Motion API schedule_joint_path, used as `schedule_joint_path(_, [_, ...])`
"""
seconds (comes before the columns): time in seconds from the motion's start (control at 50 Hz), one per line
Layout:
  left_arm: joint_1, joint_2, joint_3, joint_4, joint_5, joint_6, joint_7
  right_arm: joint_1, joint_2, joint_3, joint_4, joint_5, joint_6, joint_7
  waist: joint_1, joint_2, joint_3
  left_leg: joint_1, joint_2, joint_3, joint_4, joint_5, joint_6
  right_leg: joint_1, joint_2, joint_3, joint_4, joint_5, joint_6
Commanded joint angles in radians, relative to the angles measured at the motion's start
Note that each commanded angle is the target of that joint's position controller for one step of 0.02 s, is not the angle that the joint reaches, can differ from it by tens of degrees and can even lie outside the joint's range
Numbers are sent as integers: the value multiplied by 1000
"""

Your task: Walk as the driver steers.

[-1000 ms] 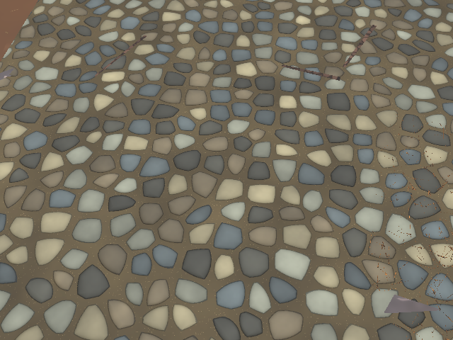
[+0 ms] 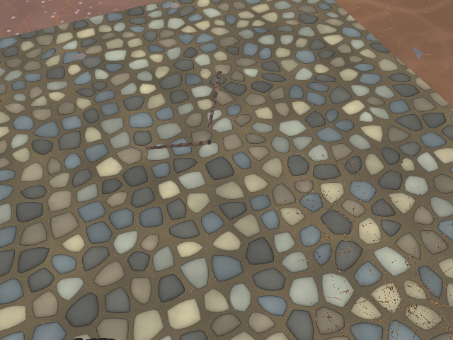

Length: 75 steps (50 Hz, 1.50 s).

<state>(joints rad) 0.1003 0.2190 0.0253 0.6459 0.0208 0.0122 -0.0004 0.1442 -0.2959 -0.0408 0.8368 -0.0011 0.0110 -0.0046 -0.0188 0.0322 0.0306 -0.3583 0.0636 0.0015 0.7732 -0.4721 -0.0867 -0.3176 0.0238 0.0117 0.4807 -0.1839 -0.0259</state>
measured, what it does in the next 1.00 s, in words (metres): walks ahead: left foot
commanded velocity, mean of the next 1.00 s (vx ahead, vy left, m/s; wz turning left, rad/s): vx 0.19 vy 0.00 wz -0.02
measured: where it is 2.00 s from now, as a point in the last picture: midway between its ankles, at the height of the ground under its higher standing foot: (224, 238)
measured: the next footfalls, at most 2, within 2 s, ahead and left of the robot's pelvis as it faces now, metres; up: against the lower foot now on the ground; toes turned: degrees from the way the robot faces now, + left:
left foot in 0.08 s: +0.04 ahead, +0.15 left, +0.00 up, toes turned +1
left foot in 1.14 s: +0.47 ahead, +0.14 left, +0.00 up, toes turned +2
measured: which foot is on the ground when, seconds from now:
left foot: up 0.00-0.06, down 0.08-0.66, up 0.68-1.00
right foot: down 0.00-1.00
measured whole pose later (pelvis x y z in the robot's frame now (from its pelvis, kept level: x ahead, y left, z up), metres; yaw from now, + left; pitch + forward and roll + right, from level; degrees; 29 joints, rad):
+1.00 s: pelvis +0.19 +0.00 +0.00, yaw +1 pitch +1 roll +0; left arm 0.45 0.19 0.03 1.04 0.00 -0.08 0.01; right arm 0.01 -0.26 -0.05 0.88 0.02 -0.07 0.03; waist 0.08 0.04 0.02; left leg -0.63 0.08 0.02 0.65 -0.01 0.01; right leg 0.11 0.03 -0.04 0.16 -0.29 -0.04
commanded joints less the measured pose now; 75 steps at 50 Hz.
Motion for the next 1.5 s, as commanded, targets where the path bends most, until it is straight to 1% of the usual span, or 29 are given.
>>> schedule_joint_path(0.02, [-48,140,42,-39,-4,-9,5,64,-58,-13,-18,2,0,-4,-14,-168,-157,101,-5,6,-131,143,2,103,-215,167,-97,364,-176])
schedule_joint_path(0.06, [-30,112,33,-10,-13,-7,2,68,-52,-6,-10,-16,-3,1,-27,-144,-143,206,-9,4,-335,358,30,68,-169,147,-87,138,-111])
schedule_joint_path(0.08, [4,101,30,8,-6,-10,0,55,-90,-10,-19,-30,-4,1,-2,-97,-122,229,41,-53,-363,443,55,41,-128,131,-71,-14,-59])
schedule_joint_path(0.1, [39,103,33,12,3,-11,-3,24,-155,-24,-19,-20,-3,-2,54,19,-76,161,68,-61,-347,363,98,38,-74,85,-70,-111,-21])
schedule_joint_path(0.12, [17,102,31,18,8,-7,0,-7,-124,-20,-14,-14,-5,0,45,72,-43,44,58,-74,-385,165,126,105,-46,48,-54,-102,8])
schedule_joint_path(0.22, [11,118,46,64,-3,0,23,18,-74,-1,22,-14,-39,-4,18,26,-31,57,22,-48,-387,211,84,140,-60,55,-20,64,5])
schedule_joint_path(0.42, [57,123,54,190,-14,-5,34,34,-64,7,83,-8,-32,-12,8,-33,-40,122,0,-30,-373,312,100,157,-64,44,-26,156,28])
schedule_joint_path(0.46, [84,118,54,223,-20,-1,38,60,-76,1,106,1,-24,-16,6,-4,-44,123,-8,-37,-403,76,125,137,-18,-9,11,-76,26])
schedule_joint_path(0.52, [41,111,56,214,-32,-24,36,109,-146,-24,112,18,-23,-23,-24,125,76,126,165,-290,-557,-346,249,-95,17,-80,194,-280,16])
schedule_joint_path(0.58, [20,101,54,208,-50,-69,15,107,-150,-37,115,22,-51,-27,-15,152,143,145,279,-419,-607,-250,316,-189,-67,-19,270,-289,-31])
schedule_joint_path(0.66, [292,130,82,344,-42,-90,1,-11,-86,-26,82,32,-59,-13,121,29,28,-64,82,-111,-345,70,194,334,-38,-18,-38,-59,-53])
schedule_joint_path(0.68, [407,215,104,363,-40,-92,8,-31,-15,-6,52,19,-68,-9,148,-235,-19,-230,-45,47,12,97,112,469,-241,330,-200,-209,-140])
schedule_joint_path(0.7, [460,251,102,369,-32,-106,-8,-59,-36,-12,15,28,-85,-14,156,-337,-38,-379,-113,-14,252,-94,102,512,-398,676,-318,-271,-262])
schedule_joint_path(0.72, [371,187,77,348,-27,-120,-9,-36,-74,-23,24,48,-98,-9,104,-201,15,-458,-42,-89,387,-67,125,484,-409,628,-304,-290,-266])
schedule_joint_path(0.76, [275,144,58,319,-29,-131,-13,-13,-72,-27,47,50,-114,5,62,-120,50,-485,29,-79,383,127,163,446,-327,423,-317,-213,-194])
schedule_joint_path(0.82, [298,97,36,332,-22,-116,-10,-34,-51,-33,51,27,-109,23,54,-128,41,-418,61,-36,267,270,141,407,-255,219,-334,116,-146])
schedule_joint_path(0.92, [335,150,38,345,-20,-101,17,-206,10,-9,-15,20,-96,31,84,-103,82,-347,20,28,-47,438,83,300,-215,83,-381,227,-153])
schedule_joint_path(1.02, [384,157,45,381,-37,-100,22,-306,-11,-5,-62,31,-99,47,86,-120,125,-272,-6,27,-220,521,120,331,-259,44,-396,235,-145])
schedule_joint_path(1.08, [349,183,59,377,-36,-88,24,-245,-58,-24,-60,30,-106,56,23,-134,58,-165,-39,37,-246,449,168,428,-289,22,-277,522,-117])
schedule_joint_path(1.12, [322,184,60,370,-26,-69,24,8,-121,-63,13,31,-100,46,-106,-149,-103,158,-104,83,-236,409,214,392,-241,-25,24,807,-80])
schedule_joint_path(1.14, [325,159,47,352,-15,-65,24,189,-168,-82,57,24,-95,36,-171,-95,-222,467,19,-61,-203,367,264,175,-199,-39,305,597,-51])
schedule_joint_path(1.16, [456,8,7,340,-20,-84,11,288,-247,-97,85,6,-92,35,-94,186,-383,786,283,-585,-338,67,436,-207,6,-29,718,-51,19])
schedule_joint_path(1.18, [411,57,15,354,-41,-117,2,261,-166,-70,84,12,-95,39,-114,181,-393,765,307,-801,-508,-50,432,-320,24,130,869,-368,-3])
schedule_joint_path(1.2, [305,135,38,313,-71,-135,-2,159,-121,-56,74,17,-103,39,-88,142,-216,623,278,-648,-526,-25,376,-413,-35,115,918,-313,-23])
schedule_joint_path(1.24, [213,149,48,293,-57,-142,15,11,-65,-39,47,2,-118,45,-20,4,-75,311,209,-394,-567,205,325,-333,-135,75,810,-138,-36])
schedule_joint_path(1.28, [254,110,52,303,-44,-115,22,-19,-25,-26,55,-11,-127,51,38,41,-60,170,152,-267,-614,298,308,-218,-179,81,730,-81,-36])
schedule_joint_path(1.32, [243,86,50,294,-40,-94,25,16,-40,-27,76,-4,-129,44,49,42,-31,112,142,-211,-656,329,327,-223,-192,64,664,-66,-21])
schedule_joint_path(1.4, [75,105,55,231,-23,-92,24,101,-92,-35,101,-2,-125,13,15,9,23,158,141,-162,-693,385,328,-369,-199,52,427,137,23])
schedule_joint_path(1.5, [-101,78,37,186,-33,-106,1,199,-108,-35,127,13,-113,-1,-44,9,43,217,112,-72,-686,425,288,-313,-138,-5,142,324,30])
Keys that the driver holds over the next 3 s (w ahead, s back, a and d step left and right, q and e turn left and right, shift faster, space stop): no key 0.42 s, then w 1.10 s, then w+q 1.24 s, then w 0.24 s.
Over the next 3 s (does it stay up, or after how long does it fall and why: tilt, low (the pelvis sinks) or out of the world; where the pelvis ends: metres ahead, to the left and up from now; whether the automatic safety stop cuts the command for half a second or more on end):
stays up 1.29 0.26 0.01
